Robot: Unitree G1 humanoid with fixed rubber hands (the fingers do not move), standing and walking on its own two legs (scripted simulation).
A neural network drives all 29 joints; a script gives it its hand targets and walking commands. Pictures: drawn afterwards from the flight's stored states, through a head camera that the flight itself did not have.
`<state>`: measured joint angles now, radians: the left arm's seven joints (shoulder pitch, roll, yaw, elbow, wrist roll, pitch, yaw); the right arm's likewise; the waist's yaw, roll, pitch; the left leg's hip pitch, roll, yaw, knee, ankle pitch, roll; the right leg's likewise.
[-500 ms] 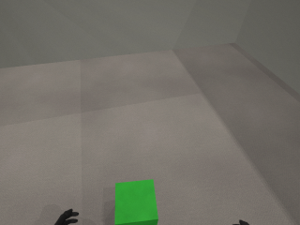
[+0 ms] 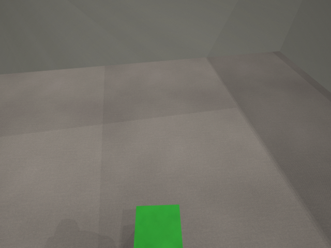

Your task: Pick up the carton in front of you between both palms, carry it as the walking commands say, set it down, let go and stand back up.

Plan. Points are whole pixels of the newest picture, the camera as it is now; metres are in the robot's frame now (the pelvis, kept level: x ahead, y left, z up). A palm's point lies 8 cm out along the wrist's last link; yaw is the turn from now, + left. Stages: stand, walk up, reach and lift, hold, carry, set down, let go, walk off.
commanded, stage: stand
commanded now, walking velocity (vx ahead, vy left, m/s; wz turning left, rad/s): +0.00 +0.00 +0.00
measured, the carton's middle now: (158, 235) +0.33 +0.06 -0.63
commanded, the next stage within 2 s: none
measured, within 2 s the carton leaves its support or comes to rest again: neither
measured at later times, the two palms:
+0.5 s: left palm out of the picture -0.05 +0.25 -0.13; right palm out of the picture +0.02 -0.25 -0.12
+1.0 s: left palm out of the picture -0.10 +0.21 -0.13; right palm out of the picture -0.04 -0.24 -0.13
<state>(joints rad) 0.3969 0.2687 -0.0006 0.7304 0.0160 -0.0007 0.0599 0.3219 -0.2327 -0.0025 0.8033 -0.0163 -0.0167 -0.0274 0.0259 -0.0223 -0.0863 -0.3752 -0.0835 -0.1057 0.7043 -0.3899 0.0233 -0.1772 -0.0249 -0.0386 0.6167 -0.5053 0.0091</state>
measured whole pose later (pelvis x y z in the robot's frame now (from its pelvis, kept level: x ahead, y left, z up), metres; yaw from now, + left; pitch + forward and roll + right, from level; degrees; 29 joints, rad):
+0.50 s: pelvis -0.02 +0.00 +0.01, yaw +2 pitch +1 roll +0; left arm 0.43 0.24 -0.01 0.92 0.02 0.02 0.05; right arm 0.34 -0.21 0.01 0.92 -0.01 0.01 -0.04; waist 0.02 -0.02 -0.02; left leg -0.32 -0.08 -0.14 0.65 -0.34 0.01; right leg -0.11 -0.02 -0.08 0.55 -0.46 0.00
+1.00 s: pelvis -0.03 -0.01 +0.01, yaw +2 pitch -1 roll +0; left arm 0.42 0.18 -0.02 1.08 0.02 0.01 0.05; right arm 0.34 -0.15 0.03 1.08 -0.01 0.02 -0.05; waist 0.02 -0.02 0.01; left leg -0.28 -0.07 -0.16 0.59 -0.29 0.00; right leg -0.07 -0.01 -0.09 0.50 -0.42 -0.02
